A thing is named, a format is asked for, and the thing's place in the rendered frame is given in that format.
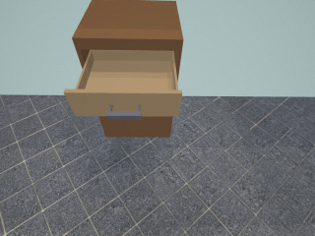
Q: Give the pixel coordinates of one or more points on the drawer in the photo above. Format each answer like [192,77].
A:
[126,79]

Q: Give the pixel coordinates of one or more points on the cabinet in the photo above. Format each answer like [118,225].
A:
[141,25]

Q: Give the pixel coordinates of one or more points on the handle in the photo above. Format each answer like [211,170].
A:
[124,115]

